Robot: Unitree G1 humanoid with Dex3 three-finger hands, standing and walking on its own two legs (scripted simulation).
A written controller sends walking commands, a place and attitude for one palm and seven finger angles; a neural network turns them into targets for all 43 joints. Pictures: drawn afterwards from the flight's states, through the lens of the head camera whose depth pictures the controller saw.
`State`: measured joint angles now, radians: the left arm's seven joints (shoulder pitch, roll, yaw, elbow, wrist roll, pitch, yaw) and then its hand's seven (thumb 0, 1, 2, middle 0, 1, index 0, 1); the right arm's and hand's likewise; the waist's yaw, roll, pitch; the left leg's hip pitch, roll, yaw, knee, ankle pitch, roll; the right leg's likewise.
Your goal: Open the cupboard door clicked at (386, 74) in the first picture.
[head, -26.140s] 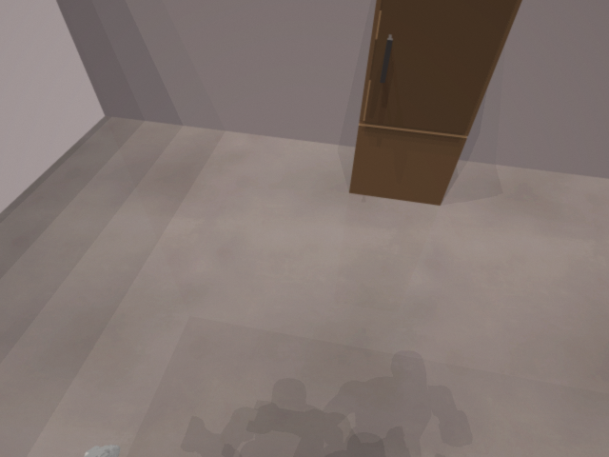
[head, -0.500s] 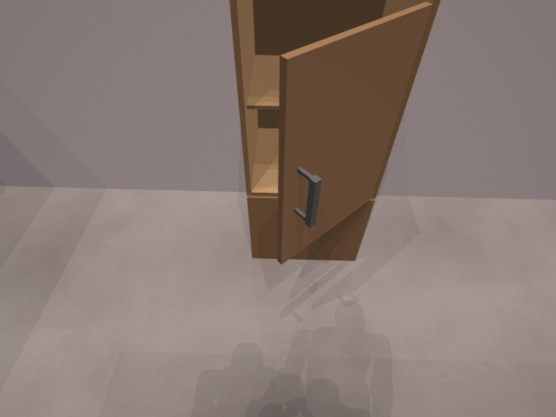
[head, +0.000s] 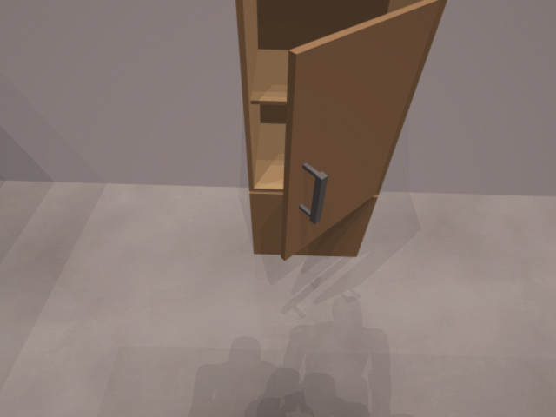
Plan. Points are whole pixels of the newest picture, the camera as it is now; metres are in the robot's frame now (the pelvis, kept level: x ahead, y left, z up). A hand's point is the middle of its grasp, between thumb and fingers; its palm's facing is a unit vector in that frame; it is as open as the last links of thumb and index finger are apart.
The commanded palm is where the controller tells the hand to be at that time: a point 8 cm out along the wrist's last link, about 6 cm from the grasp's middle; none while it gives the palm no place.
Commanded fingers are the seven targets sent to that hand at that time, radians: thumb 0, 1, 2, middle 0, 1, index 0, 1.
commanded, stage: look to check the result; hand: left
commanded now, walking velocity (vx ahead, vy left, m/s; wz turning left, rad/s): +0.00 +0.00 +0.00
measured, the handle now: (311, 194) +0.58 -0.04 -0.08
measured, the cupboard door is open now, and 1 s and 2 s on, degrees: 42 42 42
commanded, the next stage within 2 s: walk to a spot facing it in 0.08 s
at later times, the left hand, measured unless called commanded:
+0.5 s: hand out of the picture +0.01 +0.17 -0.18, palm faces -0.06 -0.98 -0.21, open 7.4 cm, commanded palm none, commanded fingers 0.00 0.90 0.90 -0.20 -0.30 -0.20 -0.30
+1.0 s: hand out of the picture +0.12 +0.14 -0.17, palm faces -0.29 -0.93 -0.24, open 7.4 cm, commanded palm none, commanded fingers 0.00 0.90 0.90 -0.20 -0.30 -0.20 -0.30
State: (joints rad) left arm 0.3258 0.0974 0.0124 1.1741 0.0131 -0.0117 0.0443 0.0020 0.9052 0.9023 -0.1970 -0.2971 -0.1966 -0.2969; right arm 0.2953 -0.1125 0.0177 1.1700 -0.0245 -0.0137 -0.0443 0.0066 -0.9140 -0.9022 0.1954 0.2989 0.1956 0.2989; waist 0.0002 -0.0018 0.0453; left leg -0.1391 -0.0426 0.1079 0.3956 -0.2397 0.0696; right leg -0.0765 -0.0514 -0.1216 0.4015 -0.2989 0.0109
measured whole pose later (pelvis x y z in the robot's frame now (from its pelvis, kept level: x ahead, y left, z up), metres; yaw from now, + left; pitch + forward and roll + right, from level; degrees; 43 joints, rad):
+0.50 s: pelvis -0.01 +0.00 -0.01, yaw -7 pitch +0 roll +1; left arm 0.26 0.13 0.07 1.08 0.03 0.06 0.01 0.00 0.91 0.90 -0.20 -0.30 -0.20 -0.30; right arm 0.27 -0.15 -0.03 1.08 -0.04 0.01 -0.05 0.01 -0.91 -0.90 0.20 0.30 0.20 0.30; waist 0.00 0.01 0.09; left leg -0.21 0.00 0.23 0.50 -0.30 0.07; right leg -0.31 -0.04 -0.02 0.79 -0.47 0.00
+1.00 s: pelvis +0.01 -0.03 +0.00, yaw -23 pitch +2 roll +1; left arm 0.23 0.20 0.08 0.93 0.03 0.03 0.01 0.00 0.90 0.90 -0.20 -0.30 -0.20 -0.30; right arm 0.03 -0.23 -0.06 0.87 -0.01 0.03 -0.03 0.01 -0.91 -0.90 0.19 0.30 0.19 0.30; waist 0.05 -0.02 0.11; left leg -0.42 0.02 -0.03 0.86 -0.44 -0.06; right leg -0.25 0.07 0.14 0.50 -0.27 -0.04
